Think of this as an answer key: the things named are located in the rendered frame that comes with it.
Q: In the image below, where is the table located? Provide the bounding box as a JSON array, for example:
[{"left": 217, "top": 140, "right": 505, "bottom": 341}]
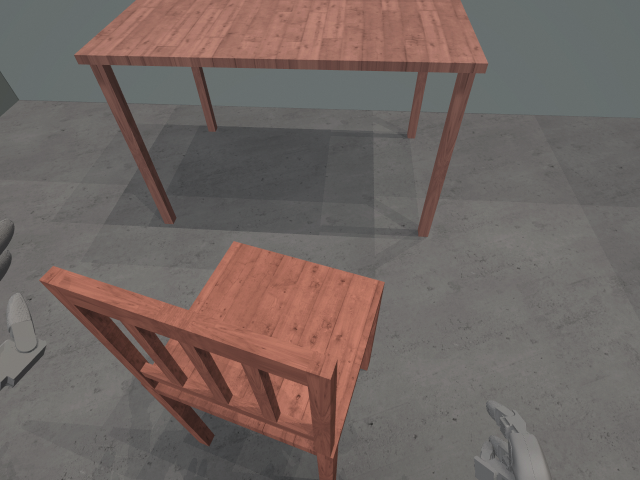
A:
[{"left": 74, "top": 0, "right": 488, "bottom": 237}]

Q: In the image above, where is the robot left hand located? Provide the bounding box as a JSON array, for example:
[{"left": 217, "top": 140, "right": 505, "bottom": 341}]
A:
[{"left": 0, "top": 219, "right": 47, "bottom": 391}]

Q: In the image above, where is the chair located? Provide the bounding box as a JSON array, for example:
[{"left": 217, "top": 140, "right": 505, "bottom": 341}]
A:
[{"left": 39, "top": 241, "right": 385, "bottom": 480}]

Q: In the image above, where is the robot right hand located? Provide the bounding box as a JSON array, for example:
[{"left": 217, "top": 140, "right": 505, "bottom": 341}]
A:
[{"left": 474, "top": 400, "right": 552, "bottom": 480}]

